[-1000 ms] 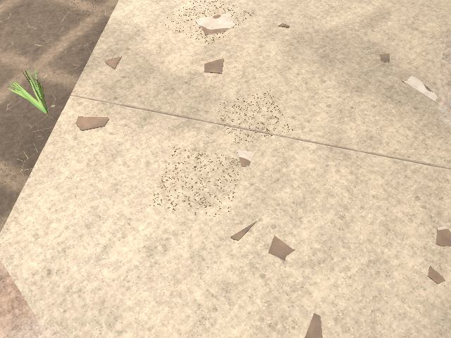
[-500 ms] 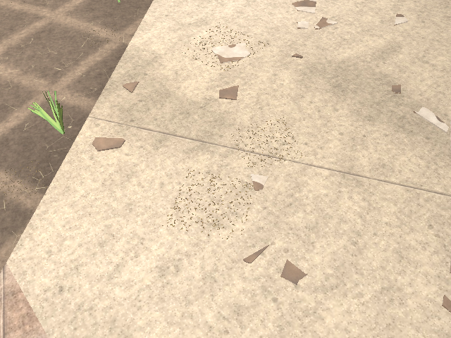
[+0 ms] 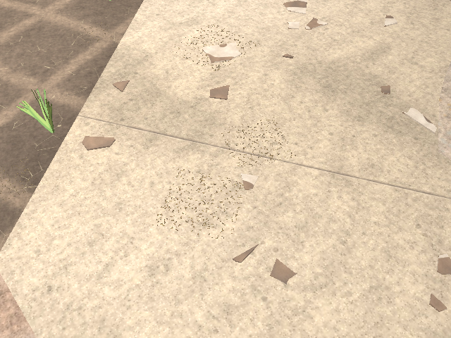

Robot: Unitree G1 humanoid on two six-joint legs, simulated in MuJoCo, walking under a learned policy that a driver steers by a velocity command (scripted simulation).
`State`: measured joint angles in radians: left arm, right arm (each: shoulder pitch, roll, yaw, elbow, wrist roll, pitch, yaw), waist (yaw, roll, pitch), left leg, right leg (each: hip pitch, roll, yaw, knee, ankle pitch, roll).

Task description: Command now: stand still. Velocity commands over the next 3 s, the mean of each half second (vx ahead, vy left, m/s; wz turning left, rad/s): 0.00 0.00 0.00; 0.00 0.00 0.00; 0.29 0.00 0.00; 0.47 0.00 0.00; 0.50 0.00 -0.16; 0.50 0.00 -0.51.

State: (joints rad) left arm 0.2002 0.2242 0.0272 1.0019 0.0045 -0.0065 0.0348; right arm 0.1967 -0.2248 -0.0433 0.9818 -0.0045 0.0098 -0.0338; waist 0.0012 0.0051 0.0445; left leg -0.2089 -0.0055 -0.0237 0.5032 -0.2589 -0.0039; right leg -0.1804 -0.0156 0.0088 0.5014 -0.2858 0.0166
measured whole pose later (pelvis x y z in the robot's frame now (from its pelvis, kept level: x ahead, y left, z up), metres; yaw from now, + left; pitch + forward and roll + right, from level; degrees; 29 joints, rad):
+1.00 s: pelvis +0.00 +0.00 +0.00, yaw +0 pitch -1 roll +0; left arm 0.29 0.18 0.01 1.10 0.00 -0.01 0.04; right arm 0.25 -0.18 -0.01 1.11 0.00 0.00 -0.04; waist 0.00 0.00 0.04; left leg -0.22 0.00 -0.02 0.50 -0.25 -0.01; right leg -0.20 -0.01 0.01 0.49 -0.28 0.01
